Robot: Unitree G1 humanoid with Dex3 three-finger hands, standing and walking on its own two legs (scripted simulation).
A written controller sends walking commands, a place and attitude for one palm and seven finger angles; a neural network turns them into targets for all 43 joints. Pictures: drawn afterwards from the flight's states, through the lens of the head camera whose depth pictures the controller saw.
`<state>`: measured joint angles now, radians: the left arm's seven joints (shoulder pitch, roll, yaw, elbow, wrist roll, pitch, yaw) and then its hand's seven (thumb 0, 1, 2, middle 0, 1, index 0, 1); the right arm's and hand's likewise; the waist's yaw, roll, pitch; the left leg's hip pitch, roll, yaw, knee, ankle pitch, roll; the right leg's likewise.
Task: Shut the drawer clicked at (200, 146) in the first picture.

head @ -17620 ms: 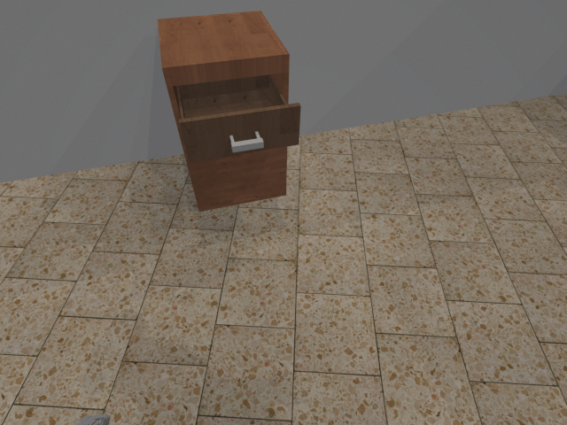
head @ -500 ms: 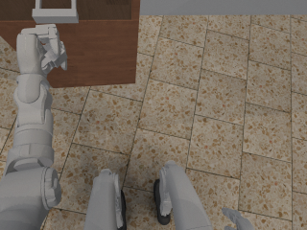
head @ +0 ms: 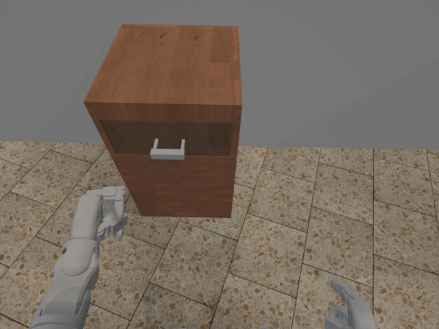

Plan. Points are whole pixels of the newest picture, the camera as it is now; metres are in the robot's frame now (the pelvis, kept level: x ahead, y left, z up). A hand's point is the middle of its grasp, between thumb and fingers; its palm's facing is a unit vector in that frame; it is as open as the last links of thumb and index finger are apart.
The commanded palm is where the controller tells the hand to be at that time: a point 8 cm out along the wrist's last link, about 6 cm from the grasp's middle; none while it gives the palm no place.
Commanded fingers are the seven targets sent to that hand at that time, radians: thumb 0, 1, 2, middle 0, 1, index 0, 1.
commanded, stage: draw the hand back to the body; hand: left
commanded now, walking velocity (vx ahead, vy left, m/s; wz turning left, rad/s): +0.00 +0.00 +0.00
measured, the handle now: (168, 148) +0.64 +0.17 -0.17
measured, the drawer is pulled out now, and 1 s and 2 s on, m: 0.00 0.00 0.00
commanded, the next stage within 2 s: step back with the hand held close in 0.70 s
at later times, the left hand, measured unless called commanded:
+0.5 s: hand (8, 239) +0.21 +0.24 +0.19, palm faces +0.38 -0.83 -0.40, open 3.3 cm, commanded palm +0.14 +0.28 +0.22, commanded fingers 0.00 0.90 0.90 -1.40 -1.60 -1.40 -1.60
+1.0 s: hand out of the picture +0.18 +0.23 +0.21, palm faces +0.39 -0.80 -0.45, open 3.3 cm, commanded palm +0.12 +0.27 +0.22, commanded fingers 0.00 0.90 0.90 -1.40 -1.60 -1.40 -1.60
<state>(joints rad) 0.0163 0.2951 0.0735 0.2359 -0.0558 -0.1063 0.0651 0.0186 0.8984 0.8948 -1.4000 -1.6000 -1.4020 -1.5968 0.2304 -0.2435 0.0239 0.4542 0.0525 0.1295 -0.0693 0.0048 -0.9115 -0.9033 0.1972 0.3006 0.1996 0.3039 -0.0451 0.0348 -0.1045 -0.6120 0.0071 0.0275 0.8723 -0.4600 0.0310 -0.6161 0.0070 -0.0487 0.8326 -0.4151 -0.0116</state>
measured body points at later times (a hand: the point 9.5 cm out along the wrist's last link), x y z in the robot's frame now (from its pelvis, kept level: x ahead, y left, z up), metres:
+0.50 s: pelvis +0.02 +0.00 +0.04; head +0.00 -0.03 +0.49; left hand +0.18 +0.28 +0.21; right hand +0.22 -0.20 -0.04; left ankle -0.02 +0.10 -0.70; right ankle +0.00 -0.11 -0.70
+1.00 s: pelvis -0.01 -0.01 +0.04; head -0.01 -0.03 +0.49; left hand +0.16 +0.27 +0.24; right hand +0.17 -0.24 -0.04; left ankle -0.02 +0.10 -0.70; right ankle +0.00 -0.11 -0.70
